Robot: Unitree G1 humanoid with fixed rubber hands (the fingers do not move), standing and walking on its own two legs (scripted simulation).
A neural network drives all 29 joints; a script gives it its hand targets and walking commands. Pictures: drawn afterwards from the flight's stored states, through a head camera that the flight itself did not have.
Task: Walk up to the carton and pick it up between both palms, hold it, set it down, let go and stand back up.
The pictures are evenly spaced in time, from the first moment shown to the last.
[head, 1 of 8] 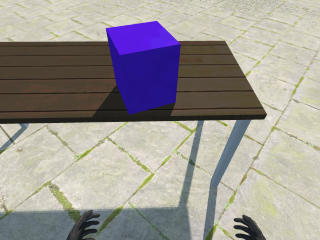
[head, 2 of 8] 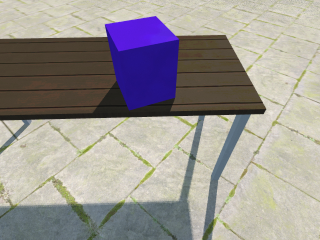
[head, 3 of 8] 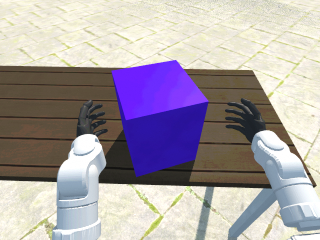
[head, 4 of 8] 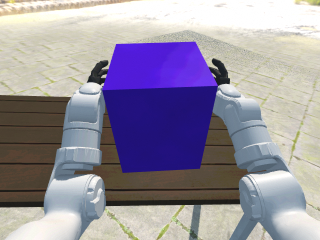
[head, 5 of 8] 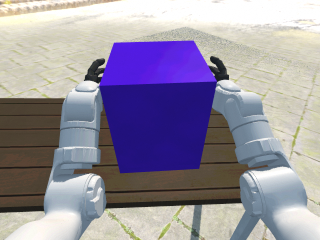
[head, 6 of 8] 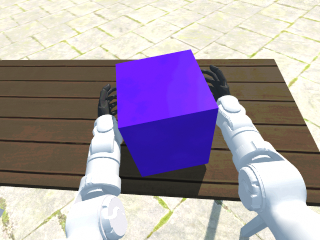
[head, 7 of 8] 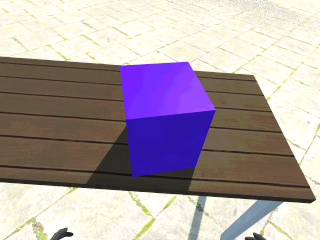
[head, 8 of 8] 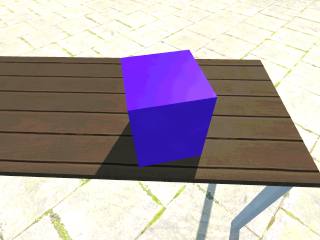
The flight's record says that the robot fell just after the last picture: no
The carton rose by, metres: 0.19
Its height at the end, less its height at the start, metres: +0.00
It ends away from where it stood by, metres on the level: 0.02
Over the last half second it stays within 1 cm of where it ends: yes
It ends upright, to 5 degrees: yes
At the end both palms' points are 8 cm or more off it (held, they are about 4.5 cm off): yes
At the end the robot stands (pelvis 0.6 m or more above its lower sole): yes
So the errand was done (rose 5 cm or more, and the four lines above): yes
